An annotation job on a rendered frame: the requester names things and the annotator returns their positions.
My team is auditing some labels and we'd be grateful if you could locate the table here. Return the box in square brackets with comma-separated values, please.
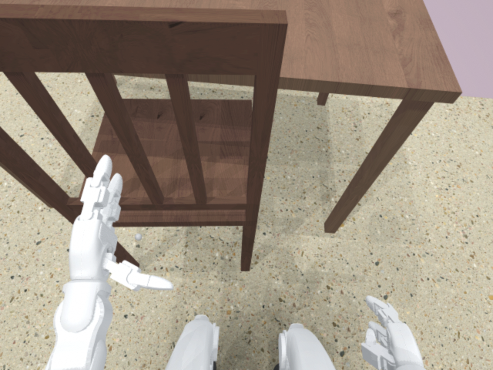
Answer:
[0, 0, 462, 234]

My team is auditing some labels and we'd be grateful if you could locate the robot thigh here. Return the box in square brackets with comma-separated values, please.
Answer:
[165, 320, 220, 370]
[278, 328, 336, 370]

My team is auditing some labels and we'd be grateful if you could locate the robot right thigh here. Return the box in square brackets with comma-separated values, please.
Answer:
[278, 328, 336, 370]

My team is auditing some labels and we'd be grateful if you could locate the robot left forearm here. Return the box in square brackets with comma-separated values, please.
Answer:
[45, 279, 113, 370]

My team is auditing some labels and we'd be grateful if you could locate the robot left thigh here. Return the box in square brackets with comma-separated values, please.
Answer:
[165, 320, 220, 370]

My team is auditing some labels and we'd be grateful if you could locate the right robot hand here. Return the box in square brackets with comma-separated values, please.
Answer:
[361, 295, 424, 370]

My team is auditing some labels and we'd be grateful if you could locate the chair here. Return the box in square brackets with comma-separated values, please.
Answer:
[0, 4, 288, 271]

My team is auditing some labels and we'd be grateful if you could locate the left robot hand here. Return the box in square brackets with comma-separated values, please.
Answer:
[69, 155, 174, 291]

